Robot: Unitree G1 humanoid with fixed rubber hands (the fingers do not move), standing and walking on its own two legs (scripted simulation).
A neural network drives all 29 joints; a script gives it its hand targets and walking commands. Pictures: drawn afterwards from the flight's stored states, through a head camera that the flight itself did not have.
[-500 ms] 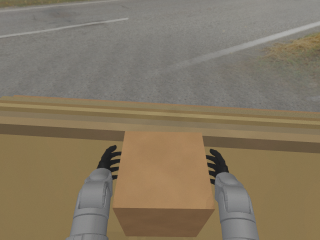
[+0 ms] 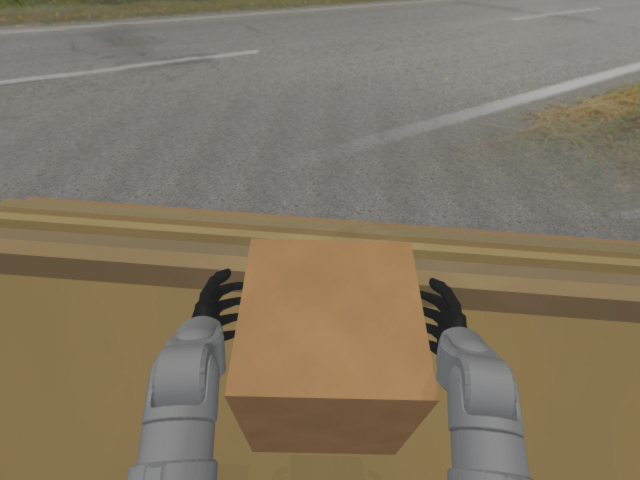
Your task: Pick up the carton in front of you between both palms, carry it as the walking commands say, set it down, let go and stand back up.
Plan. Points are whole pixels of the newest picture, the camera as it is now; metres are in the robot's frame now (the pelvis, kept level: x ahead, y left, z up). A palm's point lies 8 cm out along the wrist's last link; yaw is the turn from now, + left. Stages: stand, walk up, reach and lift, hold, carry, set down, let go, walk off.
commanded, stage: carry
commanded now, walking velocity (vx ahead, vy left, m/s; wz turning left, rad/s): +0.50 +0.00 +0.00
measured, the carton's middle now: (327, 353) +0.31 -0.01 +0.02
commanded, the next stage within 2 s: none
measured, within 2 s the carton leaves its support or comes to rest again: neither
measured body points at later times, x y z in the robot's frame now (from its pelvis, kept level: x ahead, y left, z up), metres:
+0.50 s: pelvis +0.23 +0.02 +0.00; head +0.21 +0.02 +0.45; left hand +0.49 +0.16 +0.08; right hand +0.47 -0.15 +0.07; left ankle +0.19 +0.09 -0.73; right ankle +0.13 -0.09 -0.68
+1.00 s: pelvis +0.55 -0.04 +0.01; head +0.54 -0.04 +0.46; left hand +0.79 +0.13 +0.08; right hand +0.80 -0.18 +0.07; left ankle +0.59 +0.11 -0.67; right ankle +0.53 -0.10 -0.73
